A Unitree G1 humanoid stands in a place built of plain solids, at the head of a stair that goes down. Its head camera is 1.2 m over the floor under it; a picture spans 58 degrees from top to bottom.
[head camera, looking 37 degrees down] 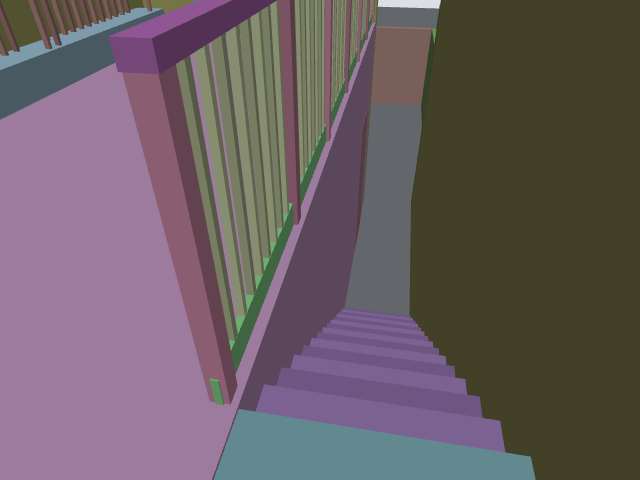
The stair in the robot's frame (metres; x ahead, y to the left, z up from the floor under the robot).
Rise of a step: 0.20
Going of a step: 0.23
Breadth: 0.85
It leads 10 degrees to the right of straight ahead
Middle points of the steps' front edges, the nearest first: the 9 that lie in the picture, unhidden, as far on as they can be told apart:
0.67 -0.17 0.00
0.89 -0.21 -0.20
1.12 -0.25 -0.39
1.34 -0.28 -0.59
1.56 -0.32 -0.79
1.78 -0.36 -0.99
2.00 -0.40 -1.19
2.23 -0.44 -1.38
2.45 -0.48 -1.58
